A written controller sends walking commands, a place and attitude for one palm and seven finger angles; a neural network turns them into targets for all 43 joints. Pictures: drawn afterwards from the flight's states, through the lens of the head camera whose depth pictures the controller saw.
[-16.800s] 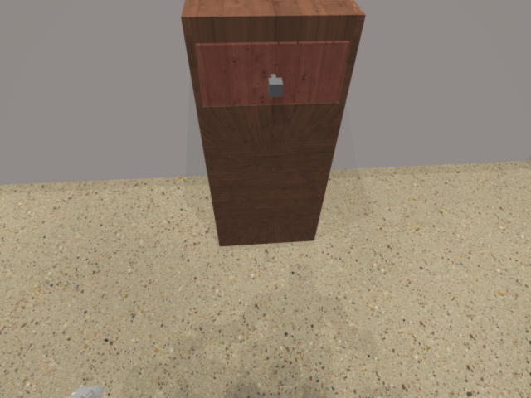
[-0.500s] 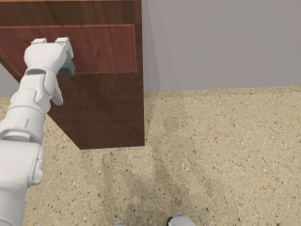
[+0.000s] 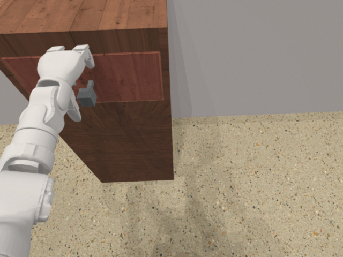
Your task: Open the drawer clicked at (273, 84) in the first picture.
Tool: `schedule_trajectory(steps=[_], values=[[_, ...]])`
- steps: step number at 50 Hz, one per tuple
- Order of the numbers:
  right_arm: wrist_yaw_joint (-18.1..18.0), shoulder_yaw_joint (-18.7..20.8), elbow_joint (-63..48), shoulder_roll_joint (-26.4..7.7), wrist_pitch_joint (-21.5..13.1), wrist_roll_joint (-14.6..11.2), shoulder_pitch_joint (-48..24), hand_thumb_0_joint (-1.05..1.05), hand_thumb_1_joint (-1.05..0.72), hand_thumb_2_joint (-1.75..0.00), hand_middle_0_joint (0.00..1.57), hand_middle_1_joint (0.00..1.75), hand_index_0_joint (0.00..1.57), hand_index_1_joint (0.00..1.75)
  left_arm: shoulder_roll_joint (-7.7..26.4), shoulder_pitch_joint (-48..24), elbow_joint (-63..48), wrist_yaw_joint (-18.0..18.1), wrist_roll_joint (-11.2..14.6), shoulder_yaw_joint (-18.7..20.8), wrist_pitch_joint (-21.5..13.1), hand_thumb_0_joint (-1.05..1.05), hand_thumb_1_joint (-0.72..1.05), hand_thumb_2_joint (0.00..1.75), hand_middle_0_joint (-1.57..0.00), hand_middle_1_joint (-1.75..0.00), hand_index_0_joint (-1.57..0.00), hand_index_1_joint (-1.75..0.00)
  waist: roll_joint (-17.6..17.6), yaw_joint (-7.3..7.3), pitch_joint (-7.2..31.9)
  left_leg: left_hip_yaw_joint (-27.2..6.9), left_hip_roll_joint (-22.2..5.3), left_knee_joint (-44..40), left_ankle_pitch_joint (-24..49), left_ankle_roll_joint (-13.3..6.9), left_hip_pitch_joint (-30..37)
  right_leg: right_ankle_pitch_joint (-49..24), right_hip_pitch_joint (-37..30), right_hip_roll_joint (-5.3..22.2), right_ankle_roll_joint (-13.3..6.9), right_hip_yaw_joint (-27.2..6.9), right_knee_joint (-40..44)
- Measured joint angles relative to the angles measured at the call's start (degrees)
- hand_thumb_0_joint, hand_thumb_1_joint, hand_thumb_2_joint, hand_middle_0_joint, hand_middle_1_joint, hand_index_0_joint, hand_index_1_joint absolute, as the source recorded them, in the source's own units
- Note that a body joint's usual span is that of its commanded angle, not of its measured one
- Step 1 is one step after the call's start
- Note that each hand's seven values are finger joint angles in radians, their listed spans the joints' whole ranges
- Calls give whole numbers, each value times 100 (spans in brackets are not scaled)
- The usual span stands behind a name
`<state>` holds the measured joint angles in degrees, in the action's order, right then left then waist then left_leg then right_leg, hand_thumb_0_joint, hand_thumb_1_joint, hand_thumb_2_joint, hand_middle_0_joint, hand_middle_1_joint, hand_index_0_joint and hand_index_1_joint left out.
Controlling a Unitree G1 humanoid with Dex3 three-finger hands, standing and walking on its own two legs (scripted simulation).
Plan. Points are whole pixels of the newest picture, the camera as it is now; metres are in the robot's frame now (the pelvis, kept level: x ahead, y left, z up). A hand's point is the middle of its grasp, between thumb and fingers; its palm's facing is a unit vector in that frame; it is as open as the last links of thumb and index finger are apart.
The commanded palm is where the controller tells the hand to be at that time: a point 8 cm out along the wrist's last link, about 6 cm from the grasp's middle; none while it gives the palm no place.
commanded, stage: lift the fingers back up to retry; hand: left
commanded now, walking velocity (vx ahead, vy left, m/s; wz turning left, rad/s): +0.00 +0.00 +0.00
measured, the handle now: (88, 92) +0.53 +0.21 +0.06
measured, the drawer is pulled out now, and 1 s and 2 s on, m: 0.00 0.00 0.00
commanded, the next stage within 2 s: re-aim the fingers above the handle in 0.16 s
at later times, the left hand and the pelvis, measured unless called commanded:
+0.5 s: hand (68, 88) +0.48 +0.23 +0.13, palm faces +0.01 -0.01 -1.00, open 13.8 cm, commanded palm +0.45 +0.23 +0.18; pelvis +0.00 -0.01 +0.00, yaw +1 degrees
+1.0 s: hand (62, 90) +0.47 +0.24 +0.13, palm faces -0.01 +0.00 -1.00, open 13.8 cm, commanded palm +0.45 +0.23 +0.18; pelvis -0.01 +0.00 +0.00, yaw +0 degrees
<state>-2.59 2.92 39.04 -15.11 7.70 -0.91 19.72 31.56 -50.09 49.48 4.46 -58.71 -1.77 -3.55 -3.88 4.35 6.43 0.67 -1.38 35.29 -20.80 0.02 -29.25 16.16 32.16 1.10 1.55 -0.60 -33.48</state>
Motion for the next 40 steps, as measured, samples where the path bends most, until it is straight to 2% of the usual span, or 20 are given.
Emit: schedule_trajectory(steps=[4, 7, 10, 13, 15, 19, 24, 29, 35, 40], values=[[31, -41, -7, -35, 91, -36, -168, 0, -90, -90, 20, 30, 20, 30, -39, -47, 6, -101, 60, -81, 209, 0, -49, 30, -32, -120, -34, -121, -7, -84, 10, -9, -2, -129, 22, 13, 205, 7, -187, -1, -15, 14, 81], [16, -69, -81, -58, 150, -61, -302, 1, -90, -90, 20, 30, 20, 30, -18, 0, 23, -304, 85, -137, 301, 0, -49, 30, -32, -120, -33, -120, -2, -126, -4, -9, -8, -210, 47, 23, 321, 1, -287, -7, -28, 16, 127], [-35, -67, -176, -74, 169, -72, -399, 0, -90, -90, 20, 30, 20, 30, 3, 139, -83, -495, 116, -175, 179, 0, -49, 30, -31, -120, -32, -120, 8, -164, -42, -27, -11, -246, 59, 32, 398, 4, -363, -9, -39, 35, 146], [-86, -48, -236, -76, 147, -60, -464, 0, -90, -90, 20, 30, 20, 30, 18, 255, -226, -570, 146, -166, -86, 0, -49, 30, -31, -120, -32, -120, 48, -196, -82, -63, -6, -233, 60, 45, 407, 24, -381, -2, -50, 70, 120], [-98, -17, -254, -78, 118, -40, -478, 0, -90, -90, 20, 30, 20, 30, 10, 314, -339, -517, 147, -173, -239, 0, -49, 30, -31, -120, -32, -120, 68, -225, -96, -89, -2, -203, 55, 53, 381, 39, -367, 4, -58, 96, 90], [-61, 20, -178, -85, 65, -6, -498, 0, -90, -90, 20, 30, 20, 29, -69, 217, -343, -278, 137, -284, -303, 0, -49, 30, -32, -120, -32, -120, 93, -260, -109, -152, 16, -117, 45, 66, 280, 64, -299, 25, -65, 155, 20], [-23, -16, -70, -66, 69, 11, -507, 0, -90, -90, 20, 30, 20, 29, -76, 0, -33, -49, 54, -215, -77, 0, -49, 30, -32, -120, -32, -120, 82, -192, -89, -144, 20, -80, 49, 62, 201, 53, -215, 27, -64, 144, -16], [-36, -44, -54, -28, 110, -7, -364, 0, -90, -90, 20, 30, 20, 29, 28, -110, 199, -181, 27, -150, 106, 0, -49, 30, -31, -120, -32, -120, 53, -110, -72, -87, 10, -126, 74, 48, 220, 8, -209, 13, -54, 88, 28], [-73, -38, -13, -19, 147, -24, -156, 0, -90, -90, 20, 30, 20, 30, 51, 6, 82, -379, 81, -86, -146, 0, -49, 30, -31, -120, -32, -120, 45, -72, -102, -20, 4, -163, 87, 29, 280, -36, -248, 4, -34, 22, 78], [-63, -14, 21, -29, 121, -16, -80, 1, -90, -90, 20, 30, 20, 29, 41, 149, -23, -196, 34, 48, -332, 0, -49, 30, -31, -120, -32, -120, 53, -58, -114, 31, 11, -145, 91, 15, 249, -57, -198, 7, -20, -31, 57]])
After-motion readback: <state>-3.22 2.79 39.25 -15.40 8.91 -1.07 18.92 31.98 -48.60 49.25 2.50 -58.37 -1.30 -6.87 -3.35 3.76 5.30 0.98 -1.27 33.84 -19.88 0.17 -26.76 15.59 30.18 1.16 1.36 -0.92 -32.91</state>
